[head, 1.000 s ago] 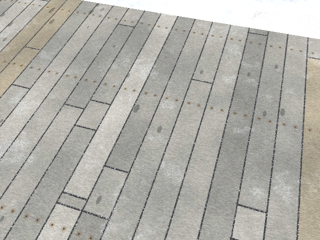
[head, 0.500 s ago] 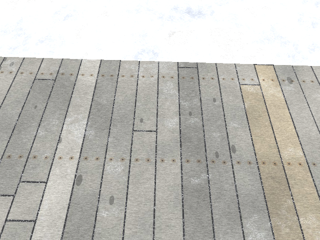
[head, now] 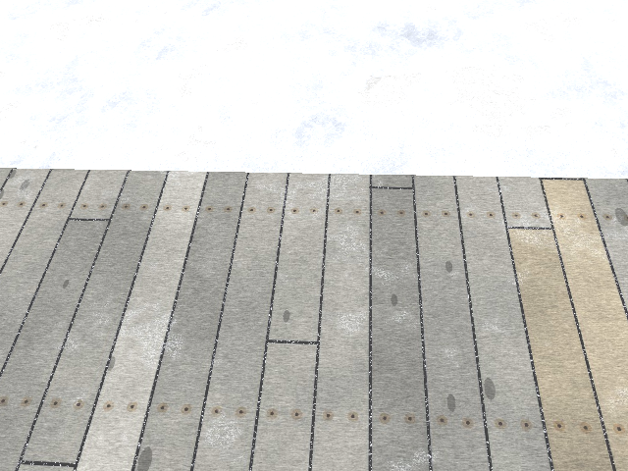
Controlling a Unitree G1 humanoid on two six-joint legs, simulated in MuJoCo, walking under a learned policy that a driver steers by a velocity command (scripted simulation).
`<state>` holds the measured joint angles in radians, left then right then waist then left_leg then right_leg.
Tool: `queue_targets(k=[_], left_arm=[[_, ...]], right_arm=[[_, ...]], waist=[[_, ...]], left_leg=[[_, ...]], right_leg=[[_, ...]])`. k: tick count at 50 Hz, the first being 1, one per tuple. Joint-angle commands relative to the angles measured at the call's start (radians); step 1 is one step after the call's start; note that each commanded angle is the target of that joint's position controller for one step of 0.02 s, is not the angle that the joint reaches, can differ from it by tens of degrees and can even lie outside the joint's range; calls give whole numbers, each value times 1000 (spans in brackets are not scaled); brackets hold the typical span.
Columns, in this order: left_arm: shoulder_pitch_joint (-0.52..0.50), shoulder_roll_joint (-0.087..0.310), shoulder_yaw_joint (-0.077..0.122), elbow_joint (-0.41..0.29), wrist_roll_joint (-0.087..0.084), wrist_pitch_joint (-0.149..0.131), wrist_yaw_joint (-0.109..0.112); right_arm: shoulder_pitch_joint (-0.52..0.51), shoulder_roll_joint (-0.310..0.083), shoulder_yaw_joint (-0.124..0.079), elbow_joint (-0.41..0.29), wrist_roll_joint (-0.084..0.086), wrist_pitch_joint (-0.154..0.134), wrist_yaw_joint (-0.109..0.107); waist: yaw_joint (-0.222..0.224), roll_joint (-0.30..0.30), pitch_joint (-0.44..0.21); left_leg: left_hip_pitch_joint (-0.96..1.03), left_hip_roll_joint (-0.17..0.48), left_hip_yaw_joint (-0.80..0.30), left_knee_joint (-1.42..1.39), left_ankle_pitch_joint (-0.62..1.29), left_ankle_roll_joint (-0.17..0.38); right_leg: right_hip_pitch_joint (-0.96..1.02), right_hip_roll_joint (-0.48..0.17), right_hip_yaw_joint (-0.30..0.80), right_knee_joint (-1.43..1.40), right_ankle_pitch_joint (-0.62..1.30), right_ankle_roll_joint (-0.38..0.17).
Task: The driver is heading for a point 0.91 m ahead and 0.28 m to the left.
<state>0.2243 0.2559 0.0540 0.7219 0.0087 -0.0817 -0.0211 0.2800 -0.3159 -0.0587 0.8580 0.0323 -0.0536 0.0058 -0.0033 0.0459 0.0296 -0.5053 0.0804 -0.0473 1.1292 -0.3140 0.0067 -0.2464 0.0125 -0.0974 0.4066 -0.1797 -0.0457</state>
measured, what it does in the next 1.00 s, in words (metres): walks ahead, turning left: left foot, then right foot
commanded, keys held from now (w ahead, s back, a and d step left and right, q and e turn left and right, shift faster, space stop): w+q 0.82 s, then w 0.18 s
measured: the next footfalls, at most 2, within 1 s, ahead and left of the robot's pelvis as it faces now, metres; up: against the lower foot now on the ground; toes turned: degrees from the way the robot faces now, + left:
left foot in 0.36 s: +0.34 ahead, +0.16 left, +0.00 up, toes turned +15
right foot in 0.84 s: +0.67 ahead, +0.07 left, +0.00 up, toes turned +33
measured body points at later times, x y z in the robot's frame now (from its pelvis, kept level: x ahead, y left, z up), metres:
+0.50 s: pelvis +0.27 +0.08 -0.01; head +0.31 +0.10 +0.44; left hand +0.31 +0.38 -0.12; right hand +0.47 -0.16 -0.11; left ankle +0.30 +0.15 -0.74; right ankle +0.23 -0.10 -0.65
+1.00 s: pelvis +0.56 +0.12 +0.00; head +0.58 +0.13 +0.45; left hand +0.51 +0.41 -0.11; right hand +0.79 -0.06 -0.12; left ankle +0.43 +0.20 -0.66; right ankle +0.64 +0.05 -0.74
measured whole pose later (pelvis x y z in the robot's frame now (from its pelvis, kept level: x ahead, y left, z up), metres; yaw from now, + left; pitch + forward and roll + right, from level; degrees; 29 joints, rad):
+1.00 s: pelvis +0.56 +0.12 +0.00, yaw +33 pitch +1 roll -1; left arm 0.23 0.26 0.06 0.77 0.01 -0.10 -0.02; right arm 0.29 -0.30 -0.06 0.72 0.02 -0.03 -0.01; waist 0.02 0.04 0.01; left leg -0.46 0.00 -0.09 1.16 -0.36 0.02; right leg -0.28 0.04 -0.02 0.44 -0.18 -0.03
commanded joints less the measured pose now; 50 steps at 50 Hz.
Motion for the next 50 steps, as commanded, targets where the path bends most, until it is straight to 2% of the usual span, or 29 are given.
queue_targets(k=[1,4,7,12,15,16,17,18,19,20,21,22,23,24,25,28,33,35,38,40,41,42,43,44,45,46,47,48,50], left_arm=[[-19,105,34,-28,6,-36,5],[3,125,43,4,11,-38,18],[16,151,49,23,6,-31,29],[98,187,64,73,-17,0,37],[86,223,73,77,-27,25,44],[76,236,76,73,-30,35,49],[60,242,76,69,-34,43,52],[60,228,67,60,-29,40,57],[136,88,26,11,14,19,46],[97,100,13,-11,-9,-25,32],[-16,167,30,-40,-50,-52,19],[-46,159,25,-51,-52,-66,19],[-47,156,28,-37,-27,-69,27],[-33,171,37,-29,-8,-61,31],[-18,171,41,-28,-2,-47,29],[-36,128,31,-41,8,-19,30],[-226,84,8,-90,-2,-23,17],[-272,99,11,-106,-14,-30,9],[-273,139,26,-113,-18,-43,-3],[-194,154,38,-95,-17,-52,-4],[-103,177,52,-73,-8,-56,1],[40,224,65,-57,9,-59,7],[147,304,86,-16,20,-46,3],[154,222,70,-9,-12,-42,-7],[112,161,53,-14,-17,-36,-5],[60,140,43,-20,-12,-30,-4],[29,121,36,-14,-5,-26,-4],[16,104,28,-9,4,-28,-1],[20,88,24,6,-3,-33,0]], right_arm=[[27,-37,-17,-55,-1,16,-4],[-40,-27,-16,-83,-7,19,1],[-132,-9,-6,-112,-12,12,22],[-279,-4,4,-189,-12,11,51],[-255,-38,-13,-216,-10,16,63],[-188,-64,-28,-208,-8,19,62],[-59,-106,-53,-180,-5,21,55],[108,-175,-89,-138,-5,28,38],[133,-290,-112,-130,1,33,19],[136,-266,-96,-171,-9,16,25],[116,-191,-75,-165,-17,2,28],[71,-156,-67,-166,-12,-7,28],[-1,-123,-57,-177,-11,-10,26],[-49,-89,-45,-194,-20,-12,22],[-68,-86,-42,-208,-28,-12,18],[-50,-119,-52,-204,-22,-15,1],[19,-140,-59,-184,-12,0,-21],[56,-143,-60,-171,-7,6,-22],[76,-130,-58,-164,-5,14,-27],[54,-121,-58,-170,-9,19,-27],[48,-92,-48,-178,-13,18,-25],[53,-32,-24,-192,-26,14,-20],[205,28,-6,-210,1,5,-21],[222,-63,-17,-179,16,2,-24],[115,-120,-32,-184,11,5,-23],[42,-111,-31,-201,1,6,-25],[-13,-100,-32,-218,-13,1,-23],[-20,-82,-32,-223,-13,-1,-17],[-3,-42,-25,-218,-11,-1,-8]], waist=[[-14,-132,-23],[-4,-104,6],[27,-89,34],[76,-72,78],[33,-115,23],[-10,-134,-26],[-86,-129,-95],[-168,-82,-181],[-79,182,-244],[-95,141,-414],[-130,56,-307],[-98,13,-198],[-49,-43,-125],[-13,-30,-98],[10,-13,-88],[20,-19,-60],[-55,29,-26],[-73,38,-23],[-60,57,-27],[-10,83,-46],[37,74,-99],[96,-14,-230],[42,-341,-363],[62,-299,-316],[89,-197,-178],[78,-134,-107],[67,-112,-45],[42,-131,-29],[18,-150,-37]], left_leg=[[-139,62,-61,-3,107,-16],[-196,54,-73,-139,243,-25],[-166,40,-15,-320,373,-16],[-208,20,58,-473,322,30],[-101,-52,136,-492,179,82],[-6,-93,164,-486,127,105],[173,-136,176,-529,141,137],[465,-127,94,-581,185,180],[806,131,-397,-621,115,333],[932,263,-822,-800,-29,454],[878,237,-694,-840,1,389],[740,193,-553,-837,64,349],[589,149,-449,-840,169,315],[483,117,-378,-858,271,300],[416,102,-354,-878,325,300],[300,69,-266,-906,437,301],[224,-9,-197,-888,294,220],[248,11,-243,-866,237,210],[343,49,-338,-778,197,193],[361,48,-370,-702,235,172],[335,3,-344,-603,280,143],[242,-52,-263,-350,187,107],[-101,-197,-129,-18,-226,33],[-237,-128,-155,126,-262,22],[-274,-98,-149,170,-170,17],[-260,-69,-112,161,-102,15],[-247,-48,-108,113,-54,15],[-203,-23,-104,70,-23,19],[-161,-6,-74,-12,-15,16]], right_leg=[[101,-272,189,-270,169,-148],[130,-264,89,-286,236,-143],[144,-248,-6,-300,248,-121],[306,-297,-71,-250,330,-104],[376,-306,-111,-97,729,-73],[378,-300,-122,14,885,-61],[328,-275,-142,194,929,-37],[146,-234,-149,454,749,5],[-303,-68,-121,823,-121,77],[-478,46,138,1007,-438,83],[-577,-18,204,1006,-356,57],[-572,-62,194,923,-269,37],[-513,-100,189,827,-212,39],[-437,-123,193,764,-172,44],[-385,-128,192,733,-150,54],[-352,-116,158,592,-79,100],[-260,-39,138,216,246,123],[-234,-21,151,154,273,118],[-219,-16,185,87,193,88],[-119,-12,170,53,139,50],[27,-26,166,29,141,19],[263,-174,300,51,97,-44],[589,-391,758,-34,-128,-215],[575,-415,903,-98,-382,-220],[457,-368,766,-119,-381,-180],[346,-328,647,-127,-275,-159],[247,-293,560,-146,-153,-159],[186,-264,491,-165,-64,-153],[155,-236,413,-193,44,-161]])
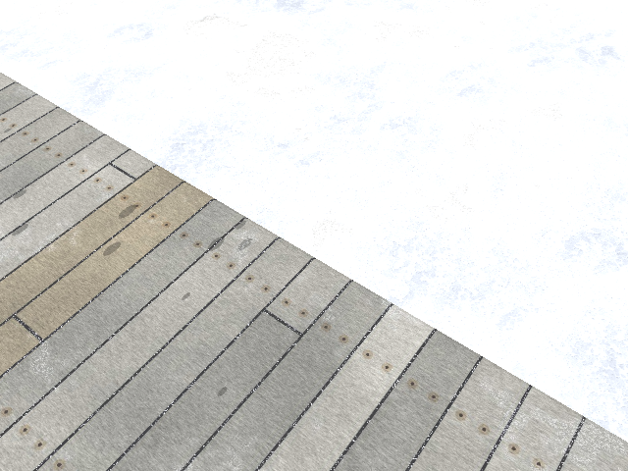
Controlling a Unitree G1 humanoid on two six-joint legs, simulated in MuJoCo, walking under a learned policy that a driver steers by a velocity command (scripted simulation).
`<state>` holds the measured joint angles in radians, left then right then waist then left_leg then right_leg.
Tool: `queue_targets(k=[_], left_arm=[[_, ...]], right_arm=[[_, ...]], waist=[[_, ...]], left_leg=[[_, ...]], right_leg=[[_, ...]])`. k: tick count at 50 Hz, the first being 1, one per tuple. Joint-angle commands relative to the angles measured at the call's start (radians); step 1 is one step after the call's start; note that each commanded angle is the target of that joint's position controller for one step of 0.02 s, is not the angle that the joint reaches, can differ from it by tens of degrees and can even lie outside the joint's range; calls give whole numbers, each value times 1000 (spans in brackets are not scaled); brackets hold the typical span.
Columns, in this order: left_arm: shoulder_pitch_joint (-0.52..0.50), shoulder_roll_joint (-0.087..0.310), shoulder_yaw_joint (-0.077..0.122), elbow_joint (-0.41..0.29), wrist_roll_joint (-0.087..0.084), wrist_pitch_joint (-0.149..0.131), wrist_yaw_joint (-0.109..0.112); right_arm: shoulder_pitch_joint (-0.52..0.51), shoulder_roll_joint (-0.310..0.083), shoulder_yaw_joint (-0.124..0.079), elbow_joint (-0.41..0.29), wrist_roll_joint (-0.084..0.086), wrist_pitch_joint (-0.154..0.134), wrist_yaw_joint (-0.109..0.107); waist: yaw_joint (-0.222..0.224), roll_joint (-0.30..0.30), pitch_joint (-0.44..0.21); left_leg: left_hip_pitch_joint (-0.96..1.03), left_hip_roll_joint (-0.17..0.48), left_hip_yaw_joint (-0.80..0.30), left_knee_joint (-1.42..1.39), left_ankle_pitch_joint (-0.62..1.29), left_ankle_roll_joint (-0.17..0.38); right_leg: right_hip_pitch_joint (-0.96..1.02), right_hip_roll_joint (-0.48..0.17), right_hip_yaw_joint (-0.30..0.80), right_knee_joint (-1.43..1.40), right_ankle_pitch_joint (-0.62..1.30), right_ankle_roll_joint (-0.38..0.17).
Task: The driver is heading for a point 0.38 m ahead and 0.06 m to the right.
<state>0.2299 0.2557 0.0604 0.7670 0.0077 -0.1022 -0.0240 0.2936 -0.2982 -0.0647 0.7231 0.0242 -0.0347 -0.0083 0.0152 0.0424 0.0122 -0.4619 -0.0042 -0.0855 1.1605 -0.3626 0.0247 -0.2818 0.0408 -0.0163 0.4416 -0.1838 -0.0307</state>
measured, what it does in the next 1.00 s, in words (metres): walks ahead: left foot, then right foot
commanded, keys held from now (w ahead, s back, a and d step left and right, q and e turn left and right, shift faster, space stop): w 0.22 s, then w+e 0.08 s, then no key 0.70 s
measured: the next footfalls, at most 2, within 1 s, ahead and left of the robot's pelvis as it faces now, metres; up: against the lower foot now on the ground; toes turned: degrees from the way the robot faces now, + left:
left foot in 0.32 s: +0.31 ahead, +0.16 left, +0.00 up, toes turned +2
right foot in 0.66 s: +0.39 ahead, -0.08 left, +0.00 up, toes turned -1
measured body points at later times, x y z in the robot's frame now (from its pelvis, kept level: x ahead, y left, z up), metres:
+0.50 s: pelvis +0.23 +0.06 +0.00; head +0.27 +0.08 +0.45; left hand +0.34 +0.34 -0.13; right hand +0.35 -0.21 -0.10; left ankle +0.27 +0.16 -0.74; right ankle +0.22 -0.09 -0.67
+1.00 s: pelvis +0.32 +0.04 +0.00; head +0.33 +0.03 +0.45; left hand +0.45 +0.28 -0.13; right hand +0.35 -0.22 -0.15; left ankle +0.27 +0.16 -0.74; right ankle +0.35 -0.08 -0.74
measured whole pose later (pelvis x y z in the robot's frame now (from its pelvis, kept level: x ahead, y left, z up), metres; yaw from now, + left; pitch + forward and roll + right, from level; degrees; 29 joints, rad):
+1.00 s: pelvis +0.32 +0.04 +0.00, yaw -1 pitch -1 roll +0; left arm 0.13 0.20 0.04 0.89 0.00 0.02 0.01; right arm 0.25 -0.22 -0.03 1.00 0.00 0.00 -0.04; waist -0.01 0.00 0.03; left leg -0.12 0.02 0.05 0.46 -0.32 -0.01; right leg -0.26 0.00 0.00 0.49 -0.21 -0.01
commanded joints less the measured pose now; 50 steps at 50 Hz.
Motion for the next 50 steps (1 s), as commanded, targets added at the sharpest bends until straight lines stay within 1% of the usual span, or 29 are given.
queue_targets(k=[1,4,6,9,12,13,14,15,16,17,18,19,21,22,23,24,26,28,31,33,34,35,36,37,38,39,41,45,50], left_arm=[[24,100,20,-29,-8,-14,5],[39,155,35,-10,-18,-12,9],[44,179,41,-1,-20,-2,12],[94,194,43,26,-32,9,12],[128,201,45,55,-42,23,12],[123,208,46,60,-44,27,14],[110,213,46,62,-47,30,16],[113,187,37,65,-50,32,17],[95,135,14,43,-28,31,20],[199,29,-17,18,-18,18,24],[192,117,3,39,-37,11,23],[136,168,20,25,-55,11,22],[71,145,22,18,-31,25,31],[78,123,19,21,-21,44,36],[100,93,13,32,-18,61,38],[112,68,7,36,-17,72,40],[89,45,-5,30,-10,79,40],[44,52,-8,24,-7,82,37],[-9,81,-3,8,-6,90,38],[-11,87,0,9,9,92,39],[-30,130,8,-2,19,95,45],[-65,175,16,-14,15,103,51],[-109,130,8,-20,5,111,48],[-139,93,4,-21,-5,115,40],[-137,78,0,-16,-5,117,36],[-133,73,-2,-7,-2,115,30],[-121,82,2,12,-2,106,27],[-108,71,4,49,-9,103,33],[-116,65,9,89,-10,112,41]], right_arm=[[-24,-45,-14,-85,-6,-19,9],[-113,-12,4,-110,-17,-23,12],[-178,-1,11,-118,-12,-29,18],[-250,-9,11,-132,-3,-32,26],[-295,-33,1,-153,0,-35,30],[-275,-49,-7,-153,1,-37,30],[-214,-68,-20,-136,-3,-38,28],[-87,-109,-43,-95,-10,-39,20],[76,-180,-65,-70,-31,-40,9],[121,-262,-74,-60,-49,-27,4],[146,-176,-54,-42,-38,-21,14],[74,-132,-35,-42,-32,-16,18],[-56,-66,-13,-43,-27,-17,25],[-95,-47,-6,-36,-32,-19,24],[-118,-35,-4,-24,-41,-25,24],[-133,-34,-4,-12,-46,-31,21],[-163,-52,-8,6,-45,-36,13],[-136,-72,-11,38,-40,-31,5],[-120,-81,-6,80,-30,-23,4],[-116,-58,5,103,-19,-20,5],[-68,-32,14,120,-31,-20,2],[44,-33,12,145,-44,-21,3],[83,-19,16,168,-38,-10,-4],[32,-30,17,166,-33,5,-11],[1,-40,12,166,-31,19,-19],[-9,-30,14,173,-36,32,-24],[8,-29,12,187,-40,41,-26],[3,-22,13,222,-27,29,-28],[7,-8,15,276,-25,32,-34]], waist=[[-3,-143,-17],[12,-121,0],[33,-113,10],[60,-118,19],[56,-125,34],[30,-128,31],[-15,-121,3],[-75,-104,-73],[-147,-34,-207],[-94,228,-328],[-123,199,-360],[-106,148,-222],[-46,56,-115],[-8,66,-98],[17,63,-100],[35,62,-105],[45,75,-106],[27,81,-126],[19,51,-96],[36,25,-72],[12,-41,-59],[-57,-154,-78],[-71,-201,-90],[-47,-187,-38],[-30,-146,-10],[-25,-127,8],[-27,-125,-5],[-18,-87,-57],[-16,-40,-48]], left_leg=[[-204,86,-19,-89,39,-7],[-203,108,22,-273,147,-25],[-151,100,47,-401,255,-29],[-77,73,72,-518,343,-32],[-38,59,70,-587,305,-5],[9,50,72,-620,284,6],[118,29,90,-665,290,23],[305,19,96,-687,296,50],[546,172,-52,-671,371,112],[818,416,-423,-727,454,259],[788,421,-526,-776,474,295],[674,385,-373,-771,592,271],[476,297,-181,-794,738,221],[376,268,-121,-822,791,205],[298,250,-76,-841,836,204],[255,239,-38,-852,875,210],[204,212,30,-857,919,202],[223,211,43,-857,905,195],[214,220,23,-844,721,176],[173,178,20,-811,466,122],[149,125,38,-772,295,65],[123,61,63,-757,103,20],[177,43,85,-775,35,-3],[198,36,99,-779,45,-14],[192,36,104,-770,49,-15],[186,35,102,-768,63,-14],[217,45,93,-769,111,-15],[261,58,87,-754,238,-18],[283,56,93,-756,266,-25]], right_leg=[[182,-266,304,-243,96,-186],[168,-268,223,-277,210,-200],[146,-243,157,-288,231,-183],[150,-244,116,-280,233,-167],[198,-280,131,-237,254,-153],[206,-283,140,-205,272,-144],[192,-269,129,-136,357,-128],[160,-223,99,9,443,-104],[31,-158,44,282,299,-51],[-294,-2,4,628,-287,32],[-377,-7,126,754,-463,39],[-425,-38,129,807,-436,45],[-386,-102,90,719,-335,55],[-298,-124,88,663,-293,66],[-210,-121,78,616,-244,76],[-153,-117,69,549,-206,84],[-56,-107,54,389,-98,85],[-2,-92,42,290,15,78],[56,-87,46,173,77,52],[158,-85,47,21,215,19],[207,-149,111,-21,478,2],[259,-207,148,12,531,-45],[193,-211,155,-4,339,-78],[117,-172,151,-28,153,-61],[88,-149,143,-44,81,-44],[83,-144,142,-46,90,-34],[90,-140,137,-38,140,-32],[146,-130,119,1,300,-38],[148,-119,101,2,319,-41]])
